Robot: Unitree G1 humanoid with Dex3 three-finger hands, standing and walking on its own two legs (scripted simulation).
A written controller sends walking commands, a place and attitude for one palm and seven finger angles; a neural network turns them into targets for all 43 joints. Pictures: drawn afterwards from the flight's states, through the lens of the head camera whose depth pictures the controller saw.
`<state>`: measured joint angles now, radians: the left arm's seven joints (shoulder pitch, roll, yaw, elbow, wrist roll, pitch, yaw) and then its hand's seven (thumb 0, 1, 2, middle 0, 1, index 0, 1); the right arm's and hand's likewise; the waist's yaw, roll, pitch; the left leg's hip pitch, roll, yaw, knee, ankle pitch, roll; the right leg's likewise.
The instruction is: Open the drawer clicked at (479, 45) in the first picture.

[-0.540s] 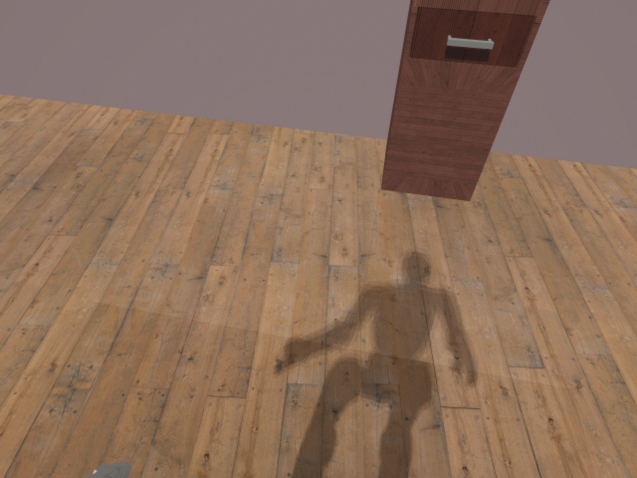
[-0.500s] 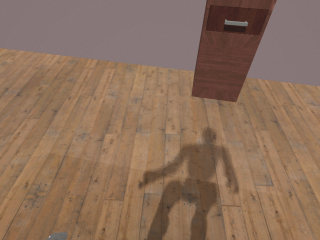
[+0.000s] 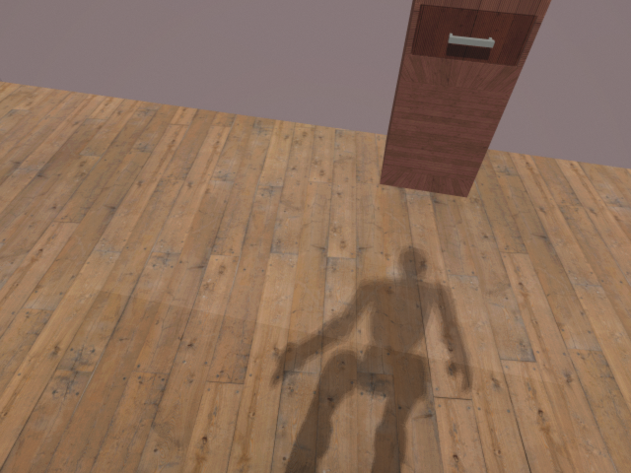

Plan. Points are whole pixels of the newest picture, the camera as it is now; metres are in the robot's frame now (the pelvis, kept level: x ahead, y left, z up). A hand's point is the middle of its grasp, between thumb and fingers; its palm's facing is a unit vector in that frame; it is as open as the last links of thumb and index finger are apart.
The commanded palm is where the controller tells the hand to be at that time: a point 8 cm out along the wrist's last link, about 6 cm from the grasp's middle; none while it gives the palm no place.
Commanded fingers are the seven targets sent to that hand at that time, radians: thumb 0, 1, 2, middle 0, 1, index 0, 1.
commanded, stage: stand and wait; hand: left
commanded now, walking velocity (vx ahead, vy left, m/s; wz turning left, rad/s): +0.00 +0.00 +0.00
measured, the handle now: (470, 39) +1.52 -0.48 -0.04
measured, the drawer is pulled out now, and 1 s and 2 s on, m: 0.00 0.00 0.00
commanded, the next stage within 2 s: look at it before walking up in 0.28 s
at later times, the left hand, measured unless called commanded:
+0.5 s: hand out of the picture +0.08 +0.25 -0.15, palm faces -0.03 -0.94 -0.33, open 7.3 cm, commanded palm none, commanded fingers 0.00 0.90 0.90 -0.20 -0.30 -0.20 -0.30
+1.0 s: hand out of the picture +0.08 +0.25 -0.15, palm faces -0.03 -0.94 -0.33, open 7.3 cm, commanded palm none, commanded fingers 0.00 0.90 0.90 -0.20 -0.30 -0.20 -0.30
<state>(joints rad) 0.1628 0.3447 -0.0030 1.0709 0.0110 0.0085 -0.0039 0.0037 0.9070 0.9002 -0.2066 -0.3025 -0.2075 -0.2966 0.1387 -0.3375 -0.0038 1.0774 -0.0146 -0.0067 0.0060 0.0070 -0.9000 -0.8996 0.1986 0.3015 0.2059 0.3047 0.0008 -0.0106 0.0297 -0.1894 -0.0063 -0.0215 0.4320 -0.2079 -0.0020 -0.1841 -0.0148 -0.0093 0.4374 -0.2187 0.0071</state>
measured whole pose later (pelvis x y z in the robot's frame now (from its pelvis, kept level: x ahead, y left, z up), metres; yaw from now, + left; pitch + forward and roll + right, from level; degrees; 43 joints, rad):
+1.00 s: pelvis +0.01 +0.00 +0.00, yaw +0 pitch -2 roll +0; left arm 0.14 0.35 0.00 1.09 0.01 0.00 0.00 0.00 0.91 0.90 -0.21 -0.30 -0.21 -0.30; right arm 0.11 -0.34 0.00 1.11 -0.01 -0.01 0.01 0.01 -0.90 -0.90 0.20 0.30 0.21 0.30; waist 0.00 -0.01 0.04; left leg -0.15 0.00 -0.02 0.37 -0.19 -0.01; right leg -0.15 -0.01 -0.01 0.38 -0.20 0.00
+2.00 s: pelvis +0.20 -0.03 -0.02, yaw -27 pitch +1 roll -1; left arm 0.47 0.19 0.06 1.05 0.02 -0.03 0.01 0.00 0.91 0.90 -0.21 -0.30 -0.21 -0.30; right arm 0.07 -0.17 -0.03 0.88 -0.02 -0.06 0.02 0.01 -0.90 -0.90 0.20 0.30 0.20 0.30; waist 0.06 -0.04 0.03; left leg -0.45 0.04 0.07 0.63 -0.20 -0.01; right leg -0.04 0.08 0.23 0.58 -0.49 -0.03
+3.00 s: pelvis +0.60 -0.24 -0.02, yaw -54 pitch +1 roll -1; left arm 0.36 0.19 0.06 1.06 0.02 -0.06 0.01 -0.01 0.92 0.90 -0.20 -0.30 -0.20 -0.30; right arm 0.14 -0.22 -0.06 0.95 -0.03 -0.05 0.02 0.02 -0.94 -0.90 0.19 0.30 0.20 0.30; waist 0.02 0.01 0.05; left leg -0.54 0.14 0.11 0.68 -0.16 -0.04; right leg -0.01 0.03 -0.04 0.44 -0.44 -0.03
